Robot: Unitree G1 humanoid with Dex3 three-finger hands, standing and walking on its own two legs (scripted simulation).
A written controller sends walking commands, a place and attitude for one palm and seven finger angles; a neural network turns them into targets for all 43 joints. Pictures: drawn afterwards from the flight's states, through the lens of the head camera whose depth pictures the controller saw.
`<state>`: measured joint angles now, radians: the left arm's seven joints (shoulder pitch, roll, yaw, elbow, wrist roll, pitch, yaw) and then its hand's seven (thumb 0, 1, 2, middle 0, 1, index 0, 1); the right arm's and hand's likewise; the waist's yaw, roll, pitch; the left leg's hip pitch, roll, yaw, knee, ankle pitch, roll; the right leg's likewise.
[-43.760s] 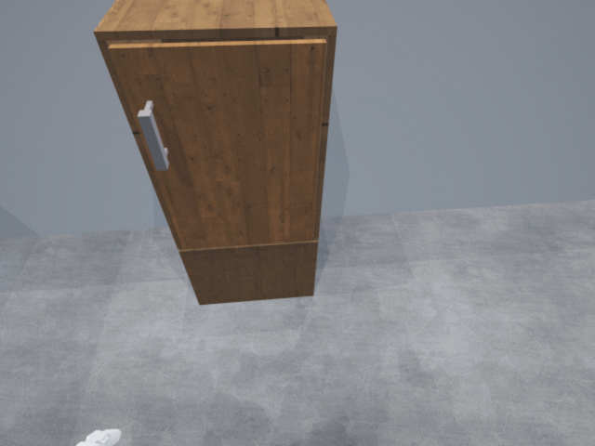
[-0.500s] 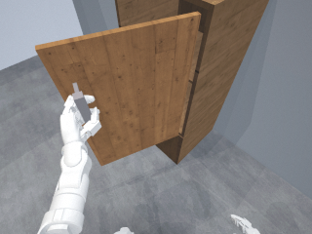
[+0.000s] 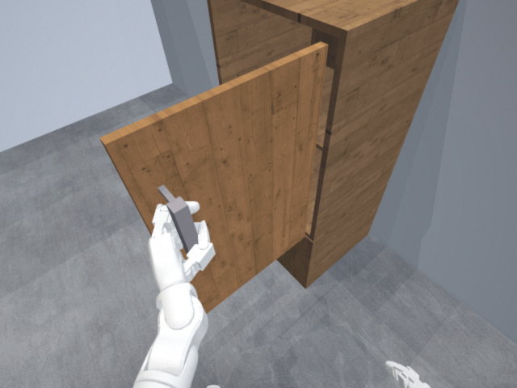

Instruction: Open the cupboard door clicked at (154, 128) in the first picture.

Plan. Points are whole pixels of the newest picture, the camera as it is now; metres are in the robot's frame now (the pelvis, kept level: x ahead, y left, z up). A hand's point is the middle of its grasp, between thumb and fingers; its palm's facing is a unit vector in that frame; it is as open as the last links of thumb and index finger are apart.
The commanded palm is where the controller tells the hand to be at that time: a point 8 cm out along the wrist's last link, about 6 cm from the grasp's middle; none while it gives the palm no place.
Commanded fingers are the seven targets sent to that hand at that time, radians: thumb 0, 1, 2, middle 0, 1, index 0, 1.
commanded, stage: open thumb and fingers to let go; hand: left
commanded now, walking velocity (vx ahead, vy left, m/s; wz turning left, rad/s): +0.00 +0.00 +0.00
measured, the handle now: (180, 223) +0.36 +0.14 +0.07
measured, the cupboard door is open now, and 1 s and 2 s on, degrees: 90 89 91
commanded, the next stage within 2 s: slide the hand sideways off the handle in 0.80 s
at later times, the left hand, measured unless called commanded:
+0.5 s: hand (199, 236) +0.34 +0.10 +0.07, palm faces +0.35 -0.94 +0.02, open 12.6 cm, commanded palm +0.29 +0.15 +0.07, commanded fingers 0.00 -0.50 0.30 -0.26 -0.95 -0.26 -0.95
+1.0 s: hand (197, 251) +0.31 +0.10 +0.06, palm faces +0.13 -0.99 -0.07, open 15.1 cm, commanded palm +0.29 +0.15 +0.07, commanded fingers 0.00 -0.50 0.30 -0.15 -0.30 -0.15 -0.30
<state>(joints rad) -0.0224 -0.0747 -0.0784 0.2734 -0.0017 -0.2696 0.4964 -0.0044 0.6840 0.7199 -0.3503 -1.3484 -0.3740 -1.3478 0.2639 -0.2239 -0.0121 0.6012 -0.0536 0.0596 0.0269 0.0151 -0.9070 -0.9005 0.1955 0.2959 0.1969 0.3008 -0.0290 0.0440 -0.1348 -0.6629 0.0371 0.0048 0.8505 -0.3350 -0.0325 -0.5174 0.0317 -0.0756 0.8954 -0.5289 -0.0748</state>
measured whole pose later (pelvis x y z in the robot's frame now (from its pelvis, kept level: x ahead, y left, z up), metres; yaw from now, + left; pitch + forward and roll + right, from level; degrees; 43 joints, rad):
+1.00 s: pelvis -0.01 +0.03 +0.00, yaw +0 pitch +9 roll -1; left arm -0.06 0.01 -0.15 0.27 0.05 -0.27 0.33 -0.01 -0.50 0.30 -0.37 -0.57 -0.32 -0.57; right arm 0.20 -0.19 0.01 0.58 -0.04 0.09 0.01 0.01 -0.91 -0.90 0.20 0.30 0.20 0.30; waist -0.02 0.03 -0.12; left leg -0.70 0.02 0.01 0.90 -0.35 0.01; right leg -0.54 0.01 -0.07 0.92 -0.53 -0.04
